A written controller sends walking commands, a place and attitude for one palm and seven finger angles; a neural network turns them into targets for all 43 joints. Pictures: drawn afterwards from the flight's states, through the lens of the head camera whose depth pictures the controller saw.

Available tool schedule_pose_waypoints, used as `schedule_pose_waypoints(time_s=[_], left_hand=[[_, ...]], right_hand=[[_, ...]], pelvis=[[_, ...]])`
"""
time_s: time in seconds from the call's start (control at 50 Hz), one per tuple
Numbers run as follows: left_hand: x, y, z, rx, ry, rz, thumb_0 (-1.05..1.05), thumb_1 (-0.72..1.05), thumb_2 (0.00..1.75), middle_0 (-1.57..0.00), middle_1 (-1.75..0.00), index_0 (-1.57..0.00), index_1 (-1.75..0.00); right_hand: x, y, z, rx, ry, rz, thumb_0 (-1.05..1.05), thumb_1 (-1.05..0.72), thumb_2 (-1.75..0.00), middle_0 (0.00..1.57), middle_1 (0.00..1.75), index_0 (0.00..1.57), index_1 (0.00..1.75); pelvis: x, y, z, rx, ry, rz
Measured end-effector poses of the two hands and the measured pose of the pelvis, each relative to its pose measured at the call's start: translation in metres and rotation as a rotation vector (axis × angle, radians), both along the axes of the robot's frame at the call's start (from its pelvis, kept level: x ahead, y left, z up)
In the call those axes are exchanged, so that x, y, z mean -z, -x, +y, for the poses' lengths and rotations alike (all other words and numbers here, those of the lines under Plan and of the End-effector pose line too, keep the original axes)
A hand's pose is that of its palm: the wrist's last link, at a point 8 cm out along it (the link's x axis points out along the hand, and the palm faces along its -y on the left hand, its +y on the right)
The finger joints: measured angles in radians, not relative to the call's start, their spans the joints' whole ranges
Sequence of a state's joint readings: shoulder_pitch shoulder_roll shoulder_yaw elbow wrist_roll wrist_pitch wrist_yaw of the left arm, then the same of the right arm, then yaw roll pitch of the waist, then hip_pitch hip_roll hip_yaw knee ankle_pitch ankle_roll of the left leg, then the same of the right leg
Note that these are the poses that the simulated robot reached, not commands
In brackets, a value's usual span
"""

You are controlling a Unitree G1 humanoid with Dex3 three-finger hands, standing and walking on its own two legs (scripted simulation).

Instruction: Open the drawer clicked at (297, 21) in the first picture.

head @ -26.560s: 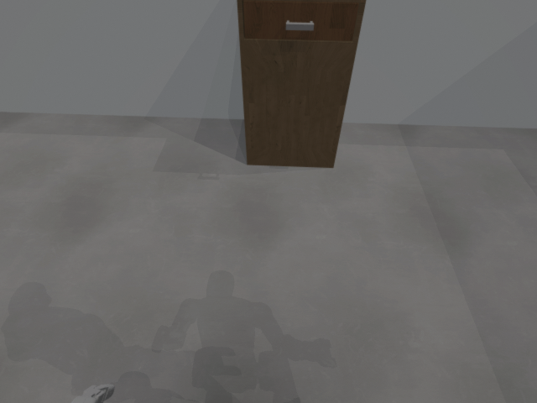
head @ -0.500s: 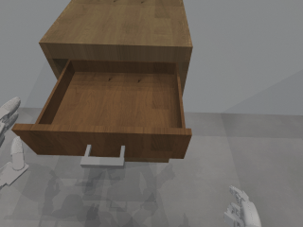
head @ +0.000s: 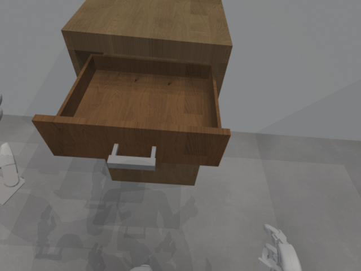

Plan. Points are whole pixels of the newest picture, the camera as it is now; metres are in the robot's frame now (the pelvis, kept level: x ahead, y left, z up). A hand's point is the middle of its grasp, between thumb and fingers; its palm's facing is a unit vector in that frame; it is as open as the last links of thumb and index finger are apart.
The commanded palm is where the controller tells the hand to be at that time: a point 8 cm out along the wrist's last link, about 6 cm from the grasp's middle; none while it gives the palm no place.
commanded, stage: step back with the hand held close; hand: left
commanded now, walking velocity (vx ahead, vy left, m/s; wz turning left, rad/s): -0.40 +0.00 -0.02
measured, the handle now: (133, 155) +0.37 +0.14 +0.02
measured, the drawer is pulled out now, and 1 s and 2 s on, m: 0.30 0.30 0.30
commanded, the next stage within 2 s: stop stepping back and stand still in 0.16 s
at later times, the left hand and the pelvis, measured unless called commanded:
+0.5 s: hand out of the picture +0.06 +0.20 +0.18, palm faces +0.43 -0.78 -0.46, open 7.4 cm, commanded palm +0.00 +0.24 +0.21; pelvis -0.12 -0.05 +0.01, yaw +2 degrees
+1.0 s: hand out of the picture -0.01 +0.19 +0.18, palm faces +0.44 -0.81 -0.40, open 7.4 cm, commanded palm -0.07 +0.24 +0.21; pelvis -0.19 -0.05 +0.01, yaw +3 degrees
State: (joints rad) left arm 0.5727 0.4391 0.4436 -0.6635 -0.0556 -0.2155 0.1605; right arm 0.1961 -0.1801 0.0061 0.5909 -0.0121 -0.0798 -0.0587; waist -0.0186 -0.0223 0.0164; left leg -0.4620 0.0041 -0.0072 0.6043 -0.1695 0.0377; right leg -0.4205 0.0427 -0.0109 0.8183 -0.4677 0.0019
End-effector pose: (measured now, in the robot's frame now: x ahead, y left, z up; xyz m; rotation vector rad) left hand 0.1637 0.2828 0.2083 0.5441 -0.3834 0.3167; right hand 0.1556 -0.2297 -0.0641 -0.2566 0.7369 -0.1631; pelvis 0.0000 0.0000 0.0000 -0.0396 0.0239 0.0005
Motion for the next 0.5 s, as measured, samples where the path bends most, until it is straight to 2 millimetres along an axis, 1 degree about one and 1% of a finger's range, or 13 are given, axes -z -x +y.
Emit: schedule_pose_waypoints(time_s=[0.04,0.08,0.14,0.18,0.24,0.3,0.36,0.4,0.44,0.5], left_hand=[[-0.003,0.004,-0.003,0.013,-0.008,0.005,0.01,0.89,0.90,-0.21,-0.30,-0.21,-0.30],[-0.004,0.010,-0.012,0.042,-0.015,0.008,0.01,0.89,0.90,-0.21,-0.30,-0.21,-0.30],[-0.005,0.022,-0.031,0.104,-0.026,0.012,0.01,0.89,0.90,-0.21,-0.30,-0.21,-0.30],[-0.005,0.032,-0.044,0.140,-0.046,0.016,0.01,0.89,0.90,-0.21,-0.30,-0.21,-0.30],[-0.007,0.051,-0.063,0.180,-0.066,0.043,0.01,0.89,0.90,-0.21,-0.30,-0.21,-0.30],[-0.017,0.081,-0.074,0.189,-0.108,0.062,0.01,0.89,0.90,-0.21,-0.30,-0.21,-0.30],[-0.023,0.110,-0.071,0.121,-0.115,0.084,0.01,0.88,0.90,-0.21,-0.30,-0.21,-0.30],[-0.021,0.124,-0.063,0.043,-0.093,0.100,0.01,0.88,0.90,-0.22,-0.30,-0.22,-0.30],[-0.012,0.134,-0.053,-0.035,-0.055,0.107,0.01,0.88,0.90,-0.21,-0.30,-0.21,-0.30],[0.006,0.145,-0.042,-0.108,0.027,0.105,0.01,0.89,0.90,-0.21,-0.30,-0.21,-0.30]], right_hand=[[-0.001,0.007,0.002,-0.010,-0.018,-0.010,0.02,-0.90,-0.89,0.20,0.30,0.20,0.30],[0.000,0.014,0.003,-0.020,-0.035,-0.016,0.01,-0.90,-0.89,0.20,0.30,0.20,0.30],[0.003,0.027,0.001,-0.042,-0.055,-0.027,0.01,-0.90,-0.89,0.20,0.30,0.20,0.30],[0.008,0.037,-0.004,-0.056,-0.067,-0.036,0.01,-0.90,-0.89,0.20,0.30,0.21,0.30],[0.016,0.056,-0.014,-0.064,-0.087,-0.033,0.01,-0.90,-0.89,0.20,0.30,0.21,0.30],[0.018,0.082,-0.028,-0.031,-0.109,0.001,0.01,-0.90,-0.89,0.20,0.30,0.21,0.30],[0.014,0.107,-0.044,0.029,-0.100,0.048,0.01,-0.90,-0.89,0.20,0.30,0.21,0.30],[0.009,0.119,-0.054,0.060,-0.081,0.060,0.02,-0.90,-0.89,0.20,0.30,0.21,0.30],[0.006,0.127,-0.062,0.069,-0.056,0.052,0.02,-0.90,-0.89,0.20,0.30,0.20,0.30],[0.006,0.135,-0.070,0.047,-0.010,0.030,0.02,-0.90,-0.89,0.20,0.30,0.20,0.30]], pelvis=[[-0.002,0.008,-0.002,0.013,0.004,0.010],[-0.002,0.018,-0.005,0.032,0.002,0.020],[0.000,0.036,-0.013,0.049,-0.007,0.032],[0.004,0.052,-0.021,0.054,-0.015,0.038],[0.005,0.079,-0.031,0.036,0.026,0.020],[0.001,0.094,-0.041,0.005,0.025,-0.002],[-0.007,0.099,-0.047,0.010,-0.031,0.007],[-0.011,0.103,-0.049,0.013,-0.055,0.015],[-0.012,0.108,-0.050,0.002,-0.063,0.021],[-0.007,0.121,-0.047,-0.038,-0.040,0.017]])
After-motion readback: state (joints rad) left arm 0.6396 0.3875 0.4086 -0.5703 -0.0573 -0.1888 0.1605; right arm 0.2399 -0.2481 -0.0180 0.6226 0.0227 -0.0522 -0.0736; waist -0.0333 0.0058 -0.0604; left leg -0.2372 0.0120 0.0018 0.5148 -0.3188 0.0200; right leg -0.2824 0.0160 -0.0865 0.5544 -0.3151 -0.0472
